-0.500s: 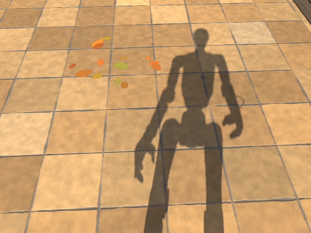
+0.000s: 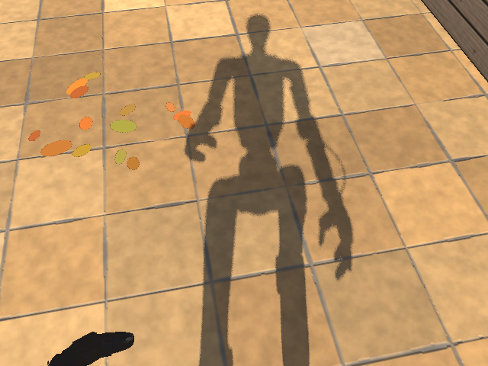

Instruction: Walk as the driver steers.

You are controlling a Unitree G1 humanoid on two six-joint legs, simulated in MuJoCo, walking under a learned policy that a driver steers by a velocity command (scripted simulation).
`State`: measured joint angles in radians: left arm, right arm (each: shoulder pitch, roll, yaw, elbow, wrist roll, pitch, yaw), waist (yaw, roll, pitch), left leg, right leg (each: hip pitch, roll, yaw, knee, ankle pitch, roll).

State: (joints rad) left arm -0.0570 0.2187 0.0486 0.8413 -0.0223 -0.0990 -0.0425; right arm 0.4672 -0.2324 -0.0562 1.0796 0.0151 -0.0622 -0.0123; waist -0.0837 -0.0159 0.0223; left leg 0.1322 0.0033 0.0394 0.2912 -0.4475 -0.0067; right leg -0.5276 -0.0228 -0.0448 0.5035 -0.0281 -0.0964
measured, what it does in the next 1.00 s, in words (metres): walks ahead, turning left: left foot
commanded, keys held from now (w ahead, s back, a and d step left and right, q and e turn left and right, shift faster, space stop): w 0.04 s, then w+q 0.64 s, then w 0.32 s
